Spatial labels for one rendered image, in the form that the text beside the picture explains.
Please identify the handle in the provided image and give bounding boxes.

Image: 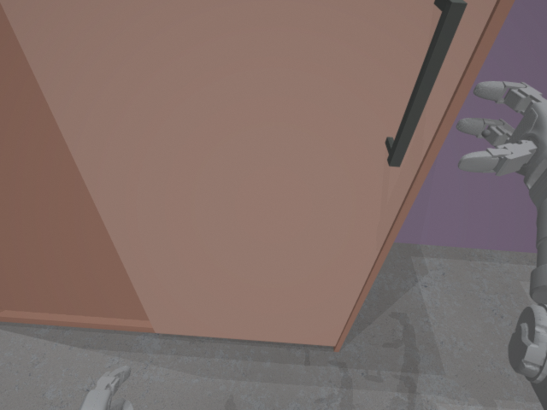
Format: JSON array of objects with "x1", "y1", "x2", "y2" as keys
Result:
[{"x1": 385, "y1": 0, "x2": 467, "y2": 167}]

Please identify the wardrobe door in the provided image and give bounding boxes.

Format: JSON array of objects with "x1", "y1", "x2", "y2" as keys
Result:
[
  {"x1": 0, "y1": 3, "x2": 149, "y2": 320},
  {"x1": 0, "y1": 0, "x2": 497, "y2": 347}
]

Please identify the robot right hand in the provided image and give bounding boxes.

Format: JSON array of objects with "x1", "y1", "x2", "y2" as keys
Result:
[{"x1": 456, "y1": 81, "x2": 547, "y2": 176}]

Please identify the robot left hand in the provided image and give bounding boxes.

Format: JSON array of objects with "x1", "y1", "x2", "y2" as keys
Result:
[{"x1": 79, "y1": 366, "x2": 133, "y2": 410}]

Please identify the right robot forearm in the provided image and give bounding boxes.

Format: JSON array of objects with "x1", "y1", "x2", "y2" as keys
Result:
[{"x1": 524, "y1": 151, "x2": 547, "y2": 304}]

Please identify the robot right upper arm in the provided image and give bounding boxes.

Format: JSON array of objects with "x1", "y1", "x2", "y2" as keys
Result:
[{"x1": 508, "y1": 303, "x2": 547, "y2": 410}]

